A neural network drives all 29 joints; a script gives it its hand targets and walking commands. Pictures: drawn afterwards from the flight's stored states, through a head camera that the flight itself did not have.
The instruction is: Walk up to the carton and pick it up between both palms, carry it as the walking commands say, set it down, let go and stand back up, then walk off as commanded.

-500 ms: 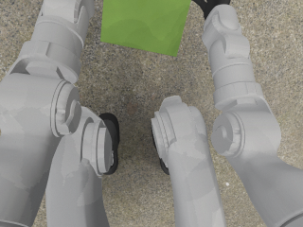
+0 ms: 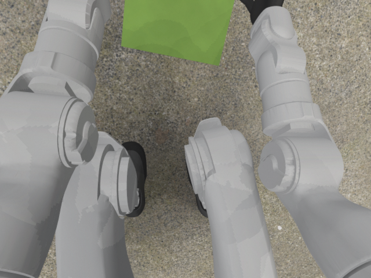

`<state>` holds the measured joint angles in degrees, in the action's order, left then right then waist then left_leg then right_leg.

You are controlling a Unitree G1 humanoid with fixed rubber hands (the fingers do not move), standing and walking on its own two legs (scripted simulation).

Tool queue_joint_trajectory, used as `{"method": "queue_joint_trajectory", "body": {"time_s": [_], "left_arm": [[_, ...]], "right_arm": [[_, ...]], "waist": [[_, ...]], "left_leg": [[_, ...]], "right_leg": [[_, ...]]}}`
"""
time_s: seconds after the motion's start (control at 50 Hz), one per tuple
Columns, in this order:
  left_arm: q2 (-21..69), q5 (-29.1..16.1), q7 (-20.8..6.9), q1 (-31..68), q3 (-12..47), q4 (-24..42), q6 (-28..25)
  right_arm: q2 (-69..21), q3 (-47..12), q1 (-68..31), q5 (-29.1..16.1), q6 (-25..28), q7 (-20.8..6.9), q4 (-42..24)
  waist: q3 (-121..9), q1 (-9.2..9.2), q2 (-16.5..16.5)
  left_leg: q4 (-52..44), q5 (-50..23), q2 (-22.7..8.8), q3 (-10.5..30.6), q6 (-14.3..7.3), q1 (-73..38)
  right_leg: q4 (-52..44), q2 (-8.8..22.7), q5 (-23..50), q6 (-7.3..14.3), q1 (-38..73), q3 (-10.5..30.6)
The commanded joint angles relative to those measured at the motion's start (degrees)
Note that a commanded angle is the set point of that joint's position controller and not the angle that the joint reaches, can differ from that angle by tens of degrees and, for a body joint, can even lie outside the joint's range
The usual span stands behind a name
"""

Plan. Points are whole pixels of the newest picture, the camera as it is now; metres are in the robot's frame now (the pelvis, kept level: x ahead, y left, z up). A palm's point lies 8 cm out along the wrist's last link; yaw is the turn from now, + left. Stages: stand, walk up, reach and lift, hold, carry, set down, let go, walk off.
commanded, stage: set down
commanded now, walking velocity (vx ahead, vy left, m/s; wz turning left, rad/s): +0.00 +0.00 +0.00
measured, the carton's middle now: out of the picture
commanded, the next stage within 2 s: none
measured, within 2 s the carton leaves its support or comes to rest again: rests again in 0.74 s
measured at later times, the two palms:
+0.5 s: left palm out of the picture +0.57 +0.08 -0.17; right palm (265, 4) +0.51 -0.18 -0.18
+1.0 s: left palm out of the picture +0.54 +0.14 -0.18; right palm (264, 35) +0.46 -0.19 -0.20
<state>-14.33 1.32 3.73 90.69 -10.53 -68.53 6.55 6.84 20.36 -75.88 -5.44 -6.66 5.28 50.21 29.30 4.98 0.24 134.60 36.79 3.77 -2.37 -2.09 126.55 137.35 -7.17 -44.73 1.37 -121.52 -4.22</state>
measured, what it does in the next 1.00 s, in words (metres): stands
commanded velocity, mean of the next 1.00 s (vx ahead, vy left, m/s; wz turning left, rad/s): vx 0.00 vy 0.00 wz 0.00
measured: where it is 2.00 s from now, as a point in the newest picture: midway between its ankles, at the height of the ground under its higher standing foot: (169, 191)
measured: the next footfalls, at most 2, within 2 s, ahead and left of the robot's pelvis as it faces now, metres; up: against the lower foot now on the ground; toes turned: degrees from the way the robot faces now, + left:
none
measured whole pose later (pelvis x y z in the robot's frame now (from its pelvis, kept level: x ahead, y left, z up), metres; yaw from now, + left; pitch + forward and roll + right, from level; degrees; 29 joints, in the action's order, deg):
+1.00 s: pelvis -0.01 +0.00 +0.00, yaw +1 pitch +28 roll +0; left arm -22.6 -8.0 4.7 85.3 -3.3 -70.0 3.0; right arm 10.9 9.4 -72.1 -9.0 -3.1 8.4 56.0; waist 29.8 5.4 0.5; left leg 132.8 34.7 3.7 -3.0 -1.3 126.4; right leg 136.5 -5.7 -42.4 2.4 -122.3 -4.1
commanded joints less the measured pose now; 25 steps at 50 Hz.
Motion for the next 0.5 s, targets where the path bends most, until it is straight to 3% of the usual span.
{"method": "queue_joint_trajectory", "body": {"time_s": [0.0, 0.06, 0.14, 0.26, 0.34, 0.36, 0.48], "left_arm": [[54.35, -0.69, -13.24, 6.71, 11.84, 0.40, 1.09], [54.47, -0.88, -13.32, 6.09, 11.89, -0.05, 1.02], [53.59, -0.05, -13.44, 5.21, 11.18, -0.60, 1.07], [53.19, -0.51, -13.35, 5.08, 11.39, -0.83, 0.84], [52.37, -0.02, -13.36, 4.19, 10.87, -1.18, 0.70], [52.88, -0.18, -13.39, 4.24, 10.81, -1.23, 0.72], [48.36, 0.38, -12.46, 3.04, 9.98, -1.29, 0.21]], "right_arm": [[-51.32, -26.01, -27.95, -0.75, -2.37, -15.47, -2.36], [-51.00, -25.72, -27.54, -0.29, -2.37, -15.55, -2.37], [-51.43, -25.66, -26.80, -0.06, -2.60, -16.04, -1.83], [-50.17, -24.61, -25.50, 0.75, -2.44, -15.96, -1.51], [-50.27, -24.58, -25.05, 0.54, -2.45, -16.27, -1.18], [-49.72, -24.26, -25.05, 0.87, -2.45, -16.10, -1.31], [-45.41, -22.30, -23.04, 1.64, -2.07, -15.27, 0.11]], "waist": [[-53.44, -2.99, 1.24], [-52.70, -2.46, 1.27], [-51.03, -3.42, 1.89], [-50.78, -2.06, 1.96], [-49.86, -3.80, 1.58], [-50.03, -2.43, 2.37], [-50.91, -2.47, 2.48]], "left_leg": [[-7.55, -28.62, 5.64, 4.09, -2.29, -26.58], [-7.29, -28.69, 5.65, 4.39, -2.30, -26.02], [-7.45, -28.61, 5.67, 4.34, -2.58, -25.80], [-7.03, -28.69, 5.61, 4.72, -2.47, -25.66], [-7.22, -29.28, 5.54, 4.49, -2.53, -24.94], [-6.92, -28.94, 5.65, 4.67, -2.55, -25.55], [-6.92, -28.95, 5.54, 4.59, -2.32, -25.74]], "right_leg": [[-15.41, -1.51, 38.50, -3.01, 15.87, 5.96], [-15.03, -1.41, 38.89, -2.95, 15.70, 5.95], [-15.03, -1.41, 38.85, -3.04, 14.76, 6.09], [-14.30, -1.35, 39.21, -2.98, 14.98, 5.77], [-14.29, -1.33, 40.61, -2.94, 15.17, 6.41], [-14.13, -1.27, 40.08, -2.88, 15.40, 6.15], [-13.89, -0.88, 40.71, -3.21, 16.49, 5.87]]}}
